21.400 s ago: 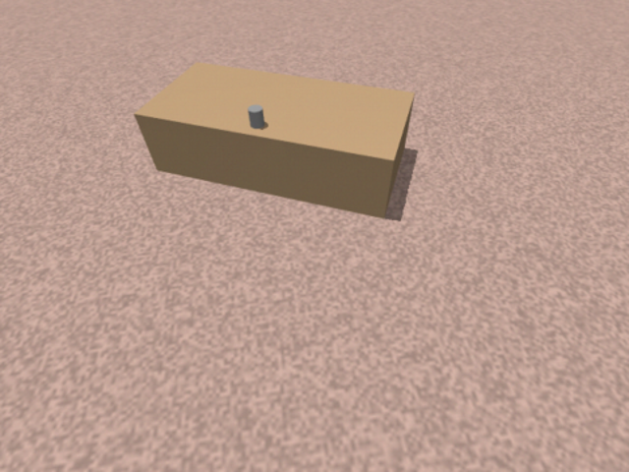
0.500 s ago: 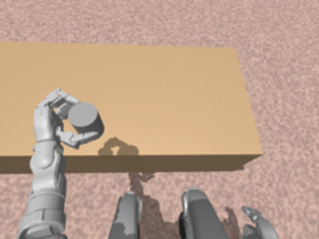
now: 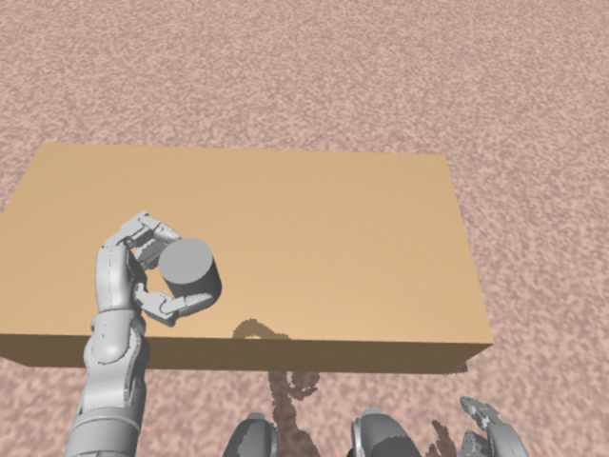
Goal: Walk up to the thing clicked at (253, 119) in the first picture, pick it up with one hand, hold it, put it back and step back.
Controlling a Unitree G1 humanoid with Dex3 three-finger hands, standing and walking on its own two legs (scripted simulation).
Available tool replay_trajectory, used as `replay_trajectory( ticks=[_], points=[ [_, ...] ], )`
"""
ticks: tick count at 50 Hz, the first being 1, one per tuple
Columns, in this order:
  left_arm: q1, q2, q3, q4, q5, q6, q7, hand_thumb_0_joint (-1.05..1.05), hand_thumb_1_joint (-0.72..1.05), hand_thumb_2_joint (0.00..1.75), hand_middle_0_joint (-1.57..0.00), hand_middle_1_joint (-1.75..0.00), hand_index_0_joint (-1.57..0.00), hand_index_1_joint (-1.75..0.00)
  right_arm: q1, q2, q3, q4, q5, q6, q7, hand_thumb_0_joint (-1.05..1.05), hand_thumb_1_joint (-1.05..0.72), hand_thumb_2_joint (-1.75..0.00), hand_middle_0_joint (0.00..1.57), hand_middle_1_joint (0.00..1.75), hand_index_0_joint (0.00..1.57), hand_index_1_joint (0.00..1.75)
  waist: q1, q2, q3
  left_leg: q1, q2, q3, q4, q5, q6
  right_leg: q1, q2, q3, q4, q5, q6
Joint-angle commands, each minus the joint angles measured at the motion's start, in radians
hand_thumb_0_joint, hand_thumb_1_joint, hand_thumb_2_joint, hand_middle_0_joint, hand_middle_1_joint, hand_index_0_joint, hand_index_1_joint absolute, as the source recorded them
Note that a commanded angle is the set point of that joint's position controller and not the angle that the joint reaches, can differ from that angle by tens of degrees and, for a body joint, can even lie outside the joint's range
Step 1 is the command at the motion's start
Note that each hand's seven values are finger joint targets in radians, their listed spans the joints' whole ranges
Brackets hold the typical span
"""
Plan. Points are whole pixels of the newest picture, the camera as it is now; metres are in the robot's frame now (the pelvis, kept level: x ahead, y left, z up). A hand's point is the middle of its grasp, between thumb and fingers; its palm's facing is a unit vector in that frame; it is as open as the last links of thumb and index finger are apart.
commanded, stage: lift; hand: left
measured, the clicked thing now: (192, 275) +0.34 +0.16 +0.03
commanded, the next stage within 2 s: hold in 0.46 s
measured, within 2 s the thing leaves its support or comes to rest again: neither
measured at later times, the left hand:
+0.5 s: hand (168, 252) +0.35 +0.18 +0.07, palm faces +0.17 -0.99 -0.03, open 10.2 cm
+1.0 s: hand (168, 250) +0.35 +0.17 +0.09, palm faces +0.15 -0.99 -0.02, open 10.2 cm
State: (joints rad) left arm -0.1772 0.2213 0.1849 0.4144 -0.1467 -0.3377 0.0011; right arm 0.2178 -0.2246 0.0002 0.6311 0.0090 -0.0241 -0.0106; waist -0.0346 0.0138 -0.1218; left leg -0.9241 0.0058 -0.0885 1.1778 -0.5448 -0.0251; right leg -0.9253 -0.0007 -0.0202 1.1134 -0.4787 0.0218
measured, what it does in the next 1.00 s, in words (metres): stands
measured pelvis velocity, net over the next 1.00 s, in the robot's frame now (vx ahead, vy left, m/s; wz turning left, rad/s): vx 0.02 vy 0.00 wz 0.00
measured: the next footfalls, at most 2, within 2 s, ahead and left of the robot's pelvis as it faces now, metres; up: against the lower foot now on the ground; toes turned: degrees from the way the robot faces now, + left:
none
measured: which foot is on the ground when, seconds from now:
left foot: down 0.00-1.00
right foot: down 0.00-1.00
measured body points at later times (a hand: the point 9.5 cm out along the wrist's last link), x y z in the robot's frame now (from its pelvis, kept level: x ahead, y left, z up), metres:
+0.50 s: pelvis +0.02 +0.00 +0.03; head +0.08 +0.01 +0.48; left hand +0.34 +0.23 +0.08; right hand +0.15 -0.24 -0.08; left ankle +0.01 +0.13 -0.65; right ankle +0.03 -0.14 -0.65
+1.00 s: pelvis +0.02 +0.00 +0.04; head +0.07 +0.01 +0.49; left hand +0.33 +0.23 +0.09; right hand +0.15 -0.24 -0.07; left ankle +0.01 +0.13 -0.65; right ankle +0.03 -0.14 -0.65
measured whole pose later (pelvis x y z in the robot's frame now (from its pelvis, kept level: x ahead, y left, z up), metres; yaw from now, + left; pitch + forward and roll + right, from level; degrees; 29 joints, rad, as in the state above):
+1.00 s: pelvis +0.02 +0.00 +0.04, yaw +0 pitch +9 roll -2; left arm -0.06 0.18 0.13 0.32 -0.15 -0.32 0.01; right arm 0.24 -0.22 0.00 0.64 0.01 -0.02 0.00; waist -0.02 0.02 -0.06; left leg -0.62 0.01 -0.07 0.94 -0.48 -0.02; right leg -0.62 -0.01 -0.01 0.89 -0.42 0.02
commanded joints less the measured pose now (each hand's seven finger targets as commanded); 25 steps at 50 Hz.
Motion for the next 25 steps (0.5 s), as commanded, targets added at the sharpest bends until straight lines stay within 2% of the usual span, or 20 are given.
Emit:
replay_trajectory(
  ticks=[1,2,3,5,7,8,11,12,13,15,16,17,18,19,20,21,22,23,24,25],
  points=[
    [-0.248,0.133,0.048,-0.258,-0.022,-0.089,0.001,0.00,-0.10,1.30,-1.30,-1.48,-1.32,-1.48,0.014,-0.131,-0.053,-0.109,0.003,-0.039,-0.017,0.00,-0.91,-0.90,0.20,0.30,0.20,0.30,-0.002,0.031,-0.345,0.223,-0.009,0.049,-0.211,0.274,0.030,0.298,0.017,-0.016,-0.167,0.273,-0.035],
    [-0.195,0.119,0.050,-0.200,-0.022,-0.081,-0.001,0.00,-0.09,1.31,-1.29,-1.48,-1.31,-1.48,0.027,-0.130,-0.053,-0.098,0.001,-0.039,-0.016,0.00,-0.91,-0.90,0.20,0.30,0.20,0.30,-0.010,0.005,-0.338,0.216,-0.008,0.050,-0.209,0.292,0.032,0.304,0.018,-0.015,-0.172,0.293,-0.034],
    [-0.267,0.136,0.045,-0.305,-0.022,-0.091,0.003,0.00,-0.09,1.30,-1.28,-1.47,-1.30,-1.48,0.022,-0.136,-0.059,-0.106,0.002,-0.039,-0.016,0.00,-0.91,-0.90,0.20,0.30,0.20,0.30,-0.002,0.037,-0.339,0.235,-0.009,0.051,-0.222,0.290,0.030,0.304,0.017,-0.012,-0.177,0.292,-0.036],
    [-0.236,0.118,0.026,-0.276,-0.013,-0.087,0.005,0.00,-0.09,1.30,-1.29,-1.48,-1.31,-1.48,0.024,-0.134,-0.056,-0.106,0.000,-0.037,-0.016,0.00,-0.91,-0.90,0.20,0.30,0.20,0.30,-0.005,0.049,-0.327,0.270,-0.006,0.048,-0.243,0.298,0.024,0.304,0.017,-0.018,-0.185,0.286,-0.039],
    [-0.255,0.120,0.029,-0.308,-0.014,-0.088,0.009,0.00,-0.09,1.29,-1.28,-1.46,-1.30,-1.46,0.013,-0.132,-0.058,-0.116,0.002,-0.038,-0.015,0.00,-0.91,-0.90,0.20,0.30,0.20,0.30,-0.002,0.047,-0.322,0.283,-0.007,0.049,-0.252,0.297,0.025,0.316,0.018,-0.017,-0.197,0.289,-0.039],
    [-0.192,0.120,0.049,-0.239,-0.018,-0.080,0.007,0.00,-0.09,1.28,-1.28,-1.45,-1.30,-1.46,0.025,-0.129,-0.057,-0.106,0.002,-0.036,-0.017,0.00,-0.91,-0.90,0.20,0.30,0.20,0.30,-0.001,0.009,-0.298,0.262,-0.007,0.051,-0.252,0.305,0.028,0.342,0.019,-0.019,-0.208,0.298,-0.035],
    [-0.250,0.116,0.027,-0.330,-0.022,-0.088,0.006,0.00,-0.09,1.29,-1.27,-1.45,-1.29,-1.46,0.019,-0.126,-0.057,-0.113,0.001,-0.038,-0.014,0.00,-0.91,-0.90,0.20,0.30,0.20,0.30,0.001,0.042,-0.314,0.289,-0.010,0.056,-0.267,0.313,0.027,0.364,0.016,-0.012,-0.222,0.312,-0.035],
    [-0.234,0.112,0.028,-0.309,-0.019,-0.086,0.006,0.00,-0.09,1.28,-1.27,-1.44,-1.29,-1.45,0.008,-0.124,-0.056,-0.121,0.002,-0.037,-0.016,0.00,-0.91,-0.90,0.20,0.30,0.20,0.30,-0.003,0.029,-0.288,0.286,-0.012,0.058,-0.274,0.288,0.030,0.368,0.015,-0.010,-0.238,0.292,-0.032],
    [-0.174,0.111,0.034,-0.250,-0.014,-0.077,0.007,0.00,-0.07,1.29,-1.26,-1.45,-1.29,-1.46,0.028,-0.126,-0.058,-0.104,0.001,-0.036,-0.017,0.00,-0.91,-0.90,0.20,0.30,0.20,0.30,-0.005,0.008,-0.290,0.289,-0.009,0.058,-0.276,0.305,0.030,0.378,0.019,-0.012,-0.238,0.307,-0.031],
    [-0.178,0.115,0.036,-0.277,-0.010,-0.076,0.008,0.00,-0.07,1.28,-1.25,-1.44,-1.27,-1.44,0.013,-0.121,-0.054,-0.113,0.000,-0.035,-0.015,0.00,-0.91,-0.90,0.20,0.30,0.20,0.30,0.000,0.012,-0.278,0.290,-0.013,0.064,-0.280,0.317,0.031,0.393,0.016,-0.007,-0.249,0.329,-0.029],
    [-0.221,0.117,0.022,-0.331,-0.011,-0.082,0.008,0.00,-0.07,1.29,-1.27,-1.46,-1.29,-1.46,0.011,-0.122,-0.055,-0.115,-0.001,-0.036,-0.016,0.00,-0.91,-0.90,0.20,0.30,0.20,0.30,-0.002,0.037,-0.288,0.305,-0.014,0.063,-0.290,0.313,0.029,0.400,0.016,-0.008,-0.252,0.323,-0.031],
    [-0.188,0.097,0.022,-0.292,-0.013,-0.074,0.010,0.00,-0.05,1.31,-1.27,-1.46,-1.29,-1.47,0.018,-0.120,-0.052,-0.115,-0.001,-0.035,-0.014,0.00,-0.91,-0.90,0.20,0.30,0.20,0.30,-0.002,0.028,-0.281,0.318,-0.012,0.058,-0.302,0.322,0.026,0.402,0.018,-0.011,-0.253,0.323,-0.033],
    [-0.228,0.111,0.025,-0.358,-0.018,-0.081,0.010,0.00,-0.04,1.31,-1.27,-1.46,-1.29,-1.46,0.012,-0.126,-0.059,-0.117,0.000,-0.036,-0.015,0.00,-0.90,-0.90,0.20,0.30,0.20,0.30,0.002,0.047,-0.286,0.329,-0.011,0.059,-0.305,0.315,0.025,0.399,0.019,-0.012,-0.256,0.316,-0.034],
    [-0.170,0.104,0.038,-0.264,-0.017,-0.071,0.010,0.00,-0.05,1.31,-1.27,-1.46,-1.29,-1.46,0.020,-0.124,-0.055,-0.108,0.001,-0.034,-0.015,0.00,-0.91,-0.90,0.20,0.30,0.20,0.30,-0.003,0.025,-0.268,0.333,-0.010,0.059,-0.307,0.324,0.025,0.406,0.019,-0.013,-0.260,0.319,-0.034],
    [-0.174,0.103,0.037,-0.319,-0.021,-0.075,0.013,0.00,-0.02,1.31,-1.27,-1.46,-1.29,-1.47,0.019,-0.120,-0.054,-0.114,0.001,-0.034,-0.015,0.00,-0.90,-0.90,0.20,0.30,0.20,0.30,0.008,0.020,-0.282,0.336,-0.008,0.055,-0.312,0.341,0.024,0.417,0.021,-0.016,-0.259,0.335,-0.034],
    [-0.186,0.095,0.019,-0.304,-0.019,-0.075,0.011,0.00,-0.04,1.31,-1.28,-1.46,-1.30,-1.47,0.009,-0.123,-0.055,-0.113,0.001,-0.037,-0.014,0.00,-0.91,-0.90,0.20,0.30,0.20,0.30,-0.003,0.030,-0.264,0.341,-0.010,0.059,-0.312,0.346,0.023,0.413,0.019,-0.013,-0.263,0.342,-0.034],
    [-0.229,0.098,0.016,-0.361,-0.020,-0.080,0.015,0.00,-0.04,1.31,-1.28,-1.46,-1.30,-1.47,0.013,-0.122,-0.055,-0.116,0.000,-0.036,-0.014,0.00,-0.91,-0.90,0.20,0.30,0.20,0.30,-0.002,0.035,-0.269,0.351,-0.010,0.056,-0.319,0.342,0.024,0.418,0.020,-0.013,-0.268,0.339,-0.034],
    [-0.186,0.096,0.024,-0.310,-0.015,-0.074,0.017,0.00,-0.04,1.32,-1.27,-1.46,-1.29,-1.47,0.023,-0.123,-0.057,-0.109,0.000,-0.036,-0.015,0.00,-0.91,-0.90,0.20,0.30,0.20,0.30,-0.002,0.021,-0.271,0.357,-0.010,0.057,-0.321,0.352,0.023,0.429,0.019,-0.013,-0.271,0.348,-0.033],
    [-0.201,0.102,0.014,-0.352,-0.011,-0.076,0.017,0.00,-0.06,1.30,-1.27,-1.45,-1.29,-1.46,0.012,-0.122,-0.056,-0.116,0.000,-0.035,-0.015,0.00,-0.91,-0.90,0.20,0.30,0.20,0.30,0.002,0.042,-0.255,0.356,-0.011,0.057,-0.328,0.340,0.023,0.425,0.018,-0.013,-0.277,0.335,-0.034],
    [-0.156,0.084,0.016,-0.284,-0.010,-0.066,0.016,0.00,-0.04,1.31,-1.27,-1.46,-1.28,-1.47,0.018,-0.119,-0.054,-0.110,-0.001,-0.035,-0.013,0.00,-0.90,-0.90,0.20,0.30,0.20,0.30,-0.001,0.016,-0.250,0.357,-0.009,0.055,-0.332,0.351,0.021,0.431,0.019,-0.014,-0.279,0.341,-0.034]
  ],
)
